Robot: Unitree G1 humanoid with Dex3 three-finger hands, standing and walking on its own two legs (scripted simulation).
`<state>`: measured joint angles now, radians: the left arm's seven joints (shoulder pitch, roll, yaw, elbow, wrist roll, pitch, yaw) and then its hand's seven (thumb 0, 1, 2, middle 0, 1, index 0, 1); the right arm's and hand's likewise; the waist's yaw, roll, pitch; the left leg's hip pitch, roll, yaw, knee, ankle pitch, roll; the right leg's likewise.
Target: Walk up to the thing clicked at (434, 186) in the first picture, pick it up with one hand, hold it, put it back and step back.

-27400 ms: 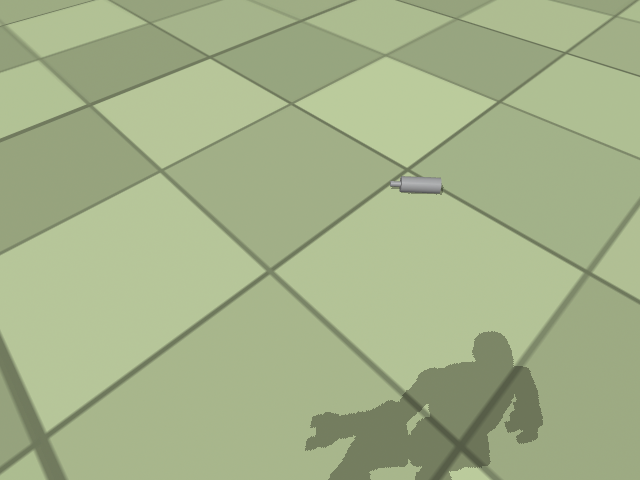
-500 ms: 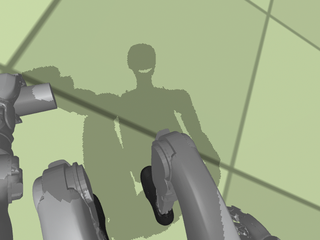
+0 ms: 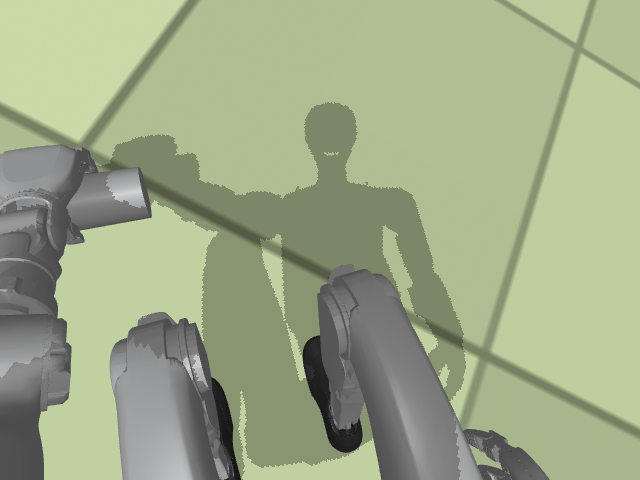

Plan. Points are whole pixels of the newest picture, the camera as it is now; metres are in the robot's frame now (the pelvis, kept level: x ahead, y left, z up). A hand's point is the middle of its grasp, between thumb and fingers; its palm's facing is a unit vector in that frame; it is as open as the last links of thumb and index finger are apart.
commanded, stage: lift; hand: left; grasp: from above
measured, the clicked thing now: (54, 207) +0.49 +0.26 -0.18
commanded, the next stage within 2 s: hold in 1.54 s
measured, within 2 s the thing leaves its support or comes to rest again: neither
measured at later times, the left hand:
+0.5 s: hand out of the picture +0.41 +0.27 -0.02, palm faces -0.47 -0.06 -0.88, open 10.0 cm
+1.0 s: hand out of the picture +0.36 +0.26 +0.19, palm faces -0.48 -0.08 -0.87, open 10.0 cm
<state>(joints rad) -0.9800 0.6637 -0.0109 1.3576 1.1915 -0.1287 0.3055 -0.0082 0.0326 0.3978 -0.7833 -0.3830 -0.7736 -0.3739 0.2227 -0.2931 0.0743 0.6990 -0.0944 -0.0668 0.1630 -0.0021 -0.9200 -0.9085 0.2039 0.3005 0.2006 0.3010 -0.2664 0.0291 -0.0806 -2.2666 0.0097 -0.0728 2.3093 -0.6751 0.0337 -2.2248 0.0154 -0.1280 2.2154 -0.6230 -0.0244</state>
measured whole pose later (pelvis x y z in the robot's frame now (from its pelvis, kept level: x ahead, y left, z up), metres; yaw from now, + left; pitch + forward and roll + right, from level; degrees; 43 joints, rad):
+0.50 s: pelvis +0.00 +0.00 +0.11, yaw +4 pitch +34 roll -5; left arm -0.66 0.54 -0.10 0.97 1.06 -0.07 0.16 -0.01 0.02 0.44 -0.77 -0.40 -0.76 -0.39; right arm 0.20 -0.28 0.00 0.65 0.00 0.01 0.05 0.00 -0.91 -0.91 0.21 0.30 0.20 0.30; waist -0.15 0.04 -0.17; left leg -1.91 0.00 -0.03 1.96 -0.64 0.04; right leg -1.89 0.02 -0.07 1.90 -0.61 -0.01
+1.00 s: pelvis +0.03 +0.01 +0.28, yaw +5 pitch +21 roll -2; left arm -0.43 0.43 -0.18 0.92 1.01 -0.01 0.15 -0.01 -0.01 0.50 -0.76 -0.42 -0.75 -0.42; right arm 0.25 -0.24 -0.01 0.73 0.05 0.02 -0.06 0.00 -0.90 -0.91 0.21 0.30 0.20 0.30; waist -0.10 0.04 -0.17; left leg -1.17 0.01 -0.01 1.34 -0.53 0.03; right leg -1.16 0.04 -0.02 1.28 -0.49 0.00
